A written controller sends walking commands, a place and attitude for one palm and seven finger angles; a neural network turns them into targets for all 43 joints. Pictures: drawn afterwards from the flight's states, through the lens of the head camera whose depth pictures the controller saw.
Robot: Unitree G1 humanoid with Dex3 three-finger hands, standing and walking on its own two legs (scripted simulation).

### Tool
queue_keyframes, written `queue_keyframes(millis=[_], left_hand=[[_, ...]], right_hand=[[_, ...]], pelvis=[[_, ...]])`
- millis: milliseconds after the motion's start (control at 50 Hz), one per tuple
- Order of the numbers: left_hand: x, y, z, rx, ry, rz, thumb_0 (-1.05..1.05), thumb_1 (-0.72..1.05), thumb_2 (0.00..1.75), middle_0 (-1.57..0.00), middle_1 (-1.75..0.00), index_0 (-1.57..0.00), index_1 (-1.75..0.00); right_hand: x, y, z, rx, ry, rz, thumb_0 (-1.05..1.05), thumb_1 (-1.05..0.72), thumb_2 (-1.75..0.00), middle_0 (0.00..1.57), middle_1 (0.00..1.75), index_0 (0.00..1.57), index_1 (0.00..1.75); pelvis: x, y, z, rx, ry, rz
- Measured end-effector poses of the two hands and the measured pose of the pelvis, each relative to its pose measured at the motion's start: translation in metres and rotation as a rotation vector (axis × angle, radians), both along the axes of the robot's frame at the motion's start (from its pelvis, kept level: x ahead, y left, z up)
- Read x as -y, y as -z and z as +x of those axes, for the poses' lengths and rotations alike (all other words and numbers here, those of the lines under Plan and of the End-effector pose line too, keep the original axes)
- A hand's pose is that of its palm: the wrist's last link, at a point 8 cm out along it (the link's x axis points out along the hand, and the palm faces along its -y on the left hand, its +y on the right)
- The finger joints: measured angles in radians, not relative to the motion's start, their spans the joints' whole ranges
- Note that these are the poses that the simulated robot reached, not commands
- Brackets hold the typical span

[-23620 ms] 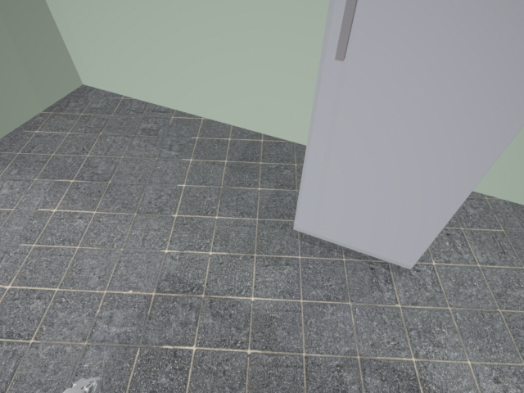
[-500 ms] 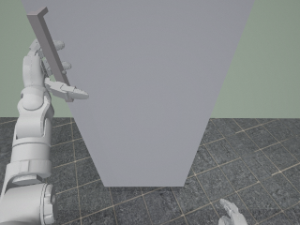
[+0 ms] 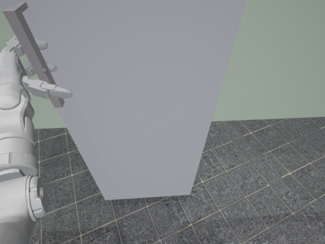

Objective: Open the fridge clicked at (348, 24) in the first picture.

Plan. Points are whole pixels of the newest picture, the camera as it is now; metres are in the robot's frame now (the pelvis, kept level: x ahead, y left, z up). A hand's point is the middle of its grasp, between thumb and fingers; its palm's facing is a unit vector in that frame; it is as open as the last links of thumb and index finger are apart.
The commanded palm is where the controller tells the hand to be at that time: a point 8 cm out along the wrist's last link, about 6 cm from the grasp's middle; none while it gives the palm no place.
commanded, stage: slip the hand off the handle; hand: left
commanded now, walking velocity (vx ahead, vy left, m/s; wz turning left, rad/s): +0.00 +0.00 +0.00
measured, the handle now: (43, 61) +0.46 +0.29 +0.23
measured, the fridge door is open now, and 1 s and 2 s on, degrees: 0 0 0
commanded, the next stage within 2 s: none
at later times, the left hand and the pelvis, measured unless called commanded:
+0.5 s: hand (42, 72) +0.43 +0.28 +0.22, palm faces +0.34 -0.93 -0.13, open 13.7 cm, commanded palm +0.37 +0.37 +0.22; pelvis -0.03 +0.02 -0.01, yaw -4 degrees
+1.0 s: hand out of the picture +0.34 +0.34 +0.21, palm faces +0.43 -0.89 -0.15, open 14.7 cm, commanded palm +0.29 +0.38 +0.22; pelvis +0.04 +0.03 +0.00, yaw -2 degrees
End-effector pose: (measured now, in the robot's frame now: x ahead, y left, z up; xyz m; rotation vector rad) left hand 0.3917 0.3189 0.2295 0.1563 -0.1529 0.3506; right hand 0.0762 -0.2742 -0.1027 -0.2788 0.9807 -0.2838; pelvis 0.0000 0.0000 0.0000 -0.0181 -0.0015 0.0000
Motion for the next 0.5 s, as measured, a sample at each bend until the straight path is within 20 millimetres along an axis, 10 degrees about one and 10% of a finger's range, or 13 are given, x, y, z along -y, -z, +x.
queue_keyframes(millis=[500], left_hand=[[-0.006,0.004,-0.003,0.027,0.016,0.018,-0.01,-0.55,0.2,-0.62,-1.24,-0.43,-1.24]], right_hand=[[-0.023,0.016,-0.061,0.002,0.112,0.034,0.01,-0.9,-0.9,0.2,0.3,0.2,0.3]], pelvis=[[-0.018,0.013,-0.03,-0.019,0.078,-0.01]])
